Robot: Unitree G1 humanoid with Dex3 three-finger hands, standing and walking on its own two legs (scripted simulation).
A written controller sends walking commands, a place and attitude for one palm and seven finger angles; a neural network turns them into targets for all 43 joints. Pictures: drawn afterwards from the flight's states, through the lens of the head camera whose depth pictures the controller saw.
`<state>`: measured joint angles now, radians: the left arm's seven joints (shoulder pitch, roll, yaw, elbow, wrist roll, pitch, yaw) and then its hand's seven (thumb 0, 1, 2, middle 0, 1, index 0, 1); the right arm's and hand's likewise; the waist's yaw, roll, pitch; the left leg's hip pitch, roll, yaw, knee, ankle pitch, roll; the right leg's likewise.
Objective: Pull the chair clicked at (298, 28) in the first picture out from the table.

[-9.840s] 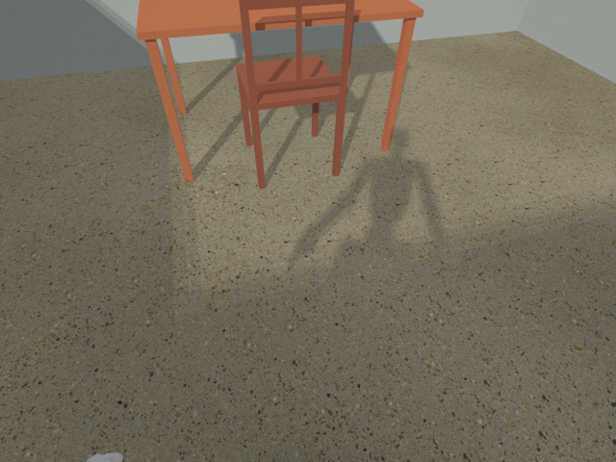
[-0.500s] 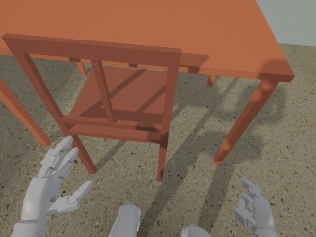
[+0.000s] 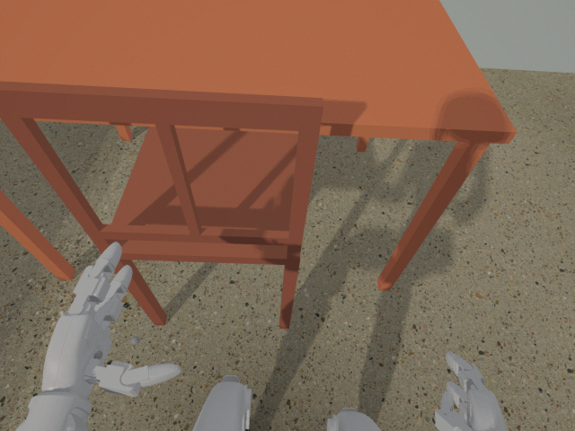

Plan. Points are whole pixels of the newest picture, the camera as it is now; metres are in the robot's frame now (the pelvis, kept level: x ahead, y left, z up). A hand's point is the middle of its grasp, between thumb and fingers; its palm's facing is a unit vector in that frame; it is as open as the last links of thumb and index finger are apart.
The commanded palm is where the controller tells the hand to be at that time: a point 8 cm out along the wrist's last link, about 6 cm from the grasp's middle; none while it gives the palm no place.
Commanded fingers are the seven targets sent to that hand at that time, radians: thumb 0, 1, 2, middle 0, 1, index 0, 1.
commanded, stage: raise the hand toward the chair's back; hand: left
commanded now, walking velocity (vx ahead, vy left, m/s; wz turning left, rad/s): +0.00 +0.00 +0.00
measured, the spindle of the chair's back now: (182, 186) +0.49 +0.20 +0.01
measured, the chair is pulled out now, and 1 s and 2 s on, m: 0.00 0.00 0.00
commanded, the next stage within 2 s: aim the fingers beside a spindle in 1.02 s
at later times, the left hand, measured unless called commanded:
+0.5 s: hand (122, 320) +0.24 +0.21 +0.06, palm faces +0.04 -1.00 -0.06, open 16.9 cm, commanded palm +0.22 +0.26 +0.07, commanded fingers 0.00 -0.50 0.30 -0.06 -0.08 -0.06 -0.08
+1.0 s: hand (138, 310) +0.25 +0.20 +0.06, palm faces +0.04 -1.00 -0.06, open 16.9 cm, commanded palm +0.23 +0.25 +0.07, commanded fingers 0.00 -0.50 0.30 -0.06 -0.08 -0.06 -0.08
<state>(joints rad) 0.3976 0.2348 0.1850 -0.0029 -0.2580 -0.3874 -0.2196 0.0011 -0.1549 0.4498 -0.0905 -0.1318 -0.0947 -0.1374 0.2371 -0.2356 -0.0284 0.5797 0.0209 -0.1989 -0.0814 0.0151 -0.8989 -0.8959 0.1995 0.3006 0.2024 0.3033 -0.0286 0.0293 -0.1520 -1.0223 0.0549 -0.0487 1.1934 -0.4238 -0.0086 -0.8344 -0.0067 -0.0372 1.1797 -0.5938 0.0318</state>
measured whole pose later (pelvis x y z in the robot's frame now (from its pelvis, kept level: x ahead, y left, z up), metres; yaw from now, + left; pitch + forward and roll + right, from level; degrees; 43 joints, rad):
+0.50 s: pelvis +0.01 +0.00 +0.01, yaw +1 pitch +13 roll -4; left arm 0.32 0.27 0.22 0.03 -0.27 -0.32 -0.25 -0.01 -0.49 0.31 -0.06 -0.08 -0.06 -0.08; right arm 0.25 -0.23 0.02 0.55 0.02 -0.17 -0.07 0.01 -0.90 -0.90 0.20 0.30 0.21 0.30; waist -0.02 0.04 -0.15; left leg -0.97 0.05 -0.06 1.15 -0.42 -0.01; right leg -0.77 0.00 -0.05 1.12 -0.58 0.03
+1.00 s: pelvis +0.02 -0.01 +0.01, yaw +0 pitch +14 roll -3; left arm 0.31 0.26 0.23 0.08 -0.28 -0.35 -0.25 -0.01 -0.49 0.30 -0.06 -0.08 -0.06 -0.08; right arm 0.24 -0.24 0.00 0.57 0.02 -0.18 -0.07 0.01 -0.90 -0.90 0.20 0.30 0.20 0.30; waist -0.03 0.04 -0.15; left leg -0.96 0.06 -0.06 1.13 -0.42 -0.02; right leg -0.77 0.00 -0.05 1.12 -0.59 0.02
